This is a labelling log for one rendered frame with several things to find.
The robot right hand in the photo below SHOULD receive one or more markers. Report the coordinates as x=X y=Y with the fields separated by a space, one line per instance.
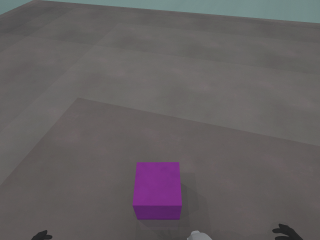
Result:
x=285 y=229

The carton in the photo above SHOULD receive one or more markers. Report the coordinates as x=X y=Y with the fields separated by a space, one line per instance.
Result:
x=157 y=191

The robot left hand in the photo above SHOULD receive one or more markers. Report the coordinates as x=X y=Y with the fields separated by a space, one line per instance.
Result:
x=42 y=236

